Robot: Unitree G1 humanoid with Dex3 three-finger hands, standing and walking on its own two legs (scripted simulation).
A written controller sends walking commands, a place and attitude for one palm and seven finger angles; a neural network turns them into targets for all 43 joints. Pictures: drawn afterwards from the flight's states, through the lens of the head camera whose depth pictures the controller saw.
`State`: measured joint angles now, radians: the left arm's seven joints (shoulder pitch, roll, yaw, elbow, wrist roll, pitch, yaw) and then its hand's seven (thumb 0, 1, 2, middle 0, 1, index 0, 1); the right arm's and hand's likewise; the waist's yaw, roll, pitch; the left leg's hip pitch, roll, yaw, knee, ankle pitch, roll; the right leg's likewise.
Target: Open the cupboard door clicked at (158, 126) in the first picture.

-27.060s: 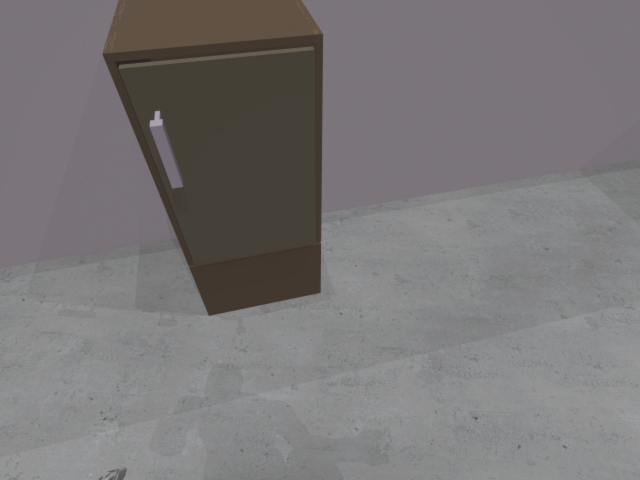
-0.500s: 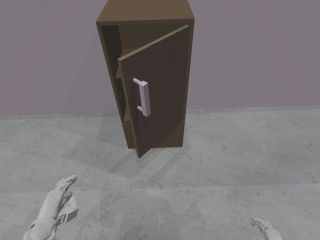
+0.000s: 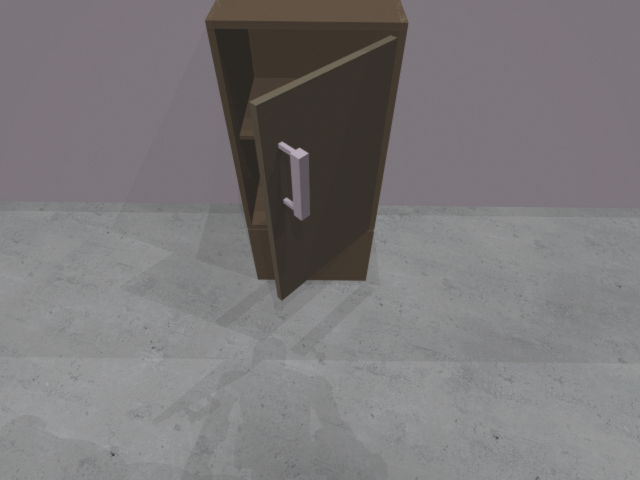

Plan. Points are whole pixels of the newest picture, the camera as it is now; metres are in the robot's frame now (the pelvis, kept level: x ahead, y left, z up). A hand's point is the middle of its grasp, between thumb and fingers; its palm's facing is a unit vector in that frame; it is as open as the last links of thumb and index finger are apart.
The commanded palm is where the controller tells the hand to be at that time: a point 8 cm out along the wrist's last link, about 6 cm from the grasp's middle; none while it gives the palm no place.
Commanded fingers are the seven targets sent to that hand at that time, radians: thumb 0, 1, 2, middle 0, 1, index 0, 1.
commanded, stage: let the arm hang, fingers relaxed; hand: left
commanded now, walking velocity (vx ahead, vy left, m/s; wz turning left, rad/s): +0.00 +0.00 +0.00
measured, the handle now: (293, 181) +0.64 +0.10 -0.03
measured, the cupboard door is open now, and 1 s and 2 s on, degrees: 46 46 46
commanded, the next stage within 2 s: look to check the result in 0.44 s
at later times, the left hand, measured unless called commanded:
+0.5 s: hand out of the picture +0.07 +0.19 -0.17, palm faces +0.00 -0.97 -0.22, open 7.4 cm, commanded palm none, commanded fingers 0.00 0.90 0.90 -0.20 -0.30 -0.20 -0.30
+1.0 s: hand out of the picture +0.06 +0.20 -0.17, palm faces +0.01 -0.97 -0.25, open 7.4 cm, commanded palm none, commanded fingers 0.00 0.90 0.90 -0.20 -0.30 -0.20 -0.30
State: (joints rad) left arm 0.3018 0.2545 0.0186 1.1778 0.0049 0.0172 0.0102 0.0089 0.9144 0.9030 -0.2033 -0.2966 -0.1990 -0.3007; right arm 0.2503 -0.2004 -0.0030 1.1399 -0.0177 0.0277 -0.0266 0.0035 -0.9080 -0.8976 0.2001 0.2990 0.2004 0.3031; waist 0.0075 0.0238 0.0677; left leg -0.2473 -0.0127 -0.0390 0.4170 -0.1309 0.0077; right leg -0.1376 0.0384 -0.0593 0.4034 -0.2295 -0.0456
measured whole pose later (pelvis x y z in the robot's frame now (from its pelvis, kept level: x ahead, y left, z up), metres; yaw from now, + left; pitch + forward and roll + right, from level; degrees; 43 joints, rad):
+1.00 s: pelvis +0.04 -0.01 +0.00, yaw -1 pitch -2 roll +0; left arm 0.22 0.22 0.01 1.15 0.00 -0.01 0.02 0.01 0.91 0.90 -0.20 -0.30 -0.20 -0.30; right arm 0.18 -0.22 0.00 1.15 -0.01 0.00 -0.03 0.00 -0.91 -0.90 0.20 0.30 0.20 0.30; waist 0.00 0.01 0.05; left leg -0.17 -0.01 -0.03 0.36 -0.16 0.00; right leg -0.06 0.04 -0.04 0.34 -0.25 -0.05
